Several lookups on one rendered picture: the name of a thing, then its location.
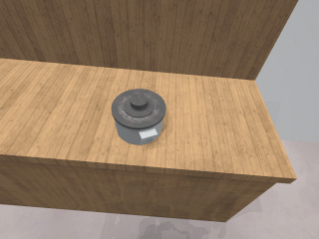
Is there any lid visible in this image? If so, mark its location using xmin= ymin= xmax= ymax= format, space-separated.
xmin=111 ymin=89 xmax=166 ymax=129

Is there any table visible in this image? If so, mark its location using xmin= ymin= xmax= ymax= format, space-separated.
xmin=0 ymin=0 xmax=299 ymax=222

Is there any knob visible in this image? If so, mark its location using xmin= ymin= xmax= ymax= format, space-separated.
xmin=130 ymin=94 xmax=148 ymax=110

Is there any pot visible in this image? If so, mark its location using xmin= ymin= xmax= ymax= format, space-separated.
xmin=115 ymin=120 xmax=162 ymax=145

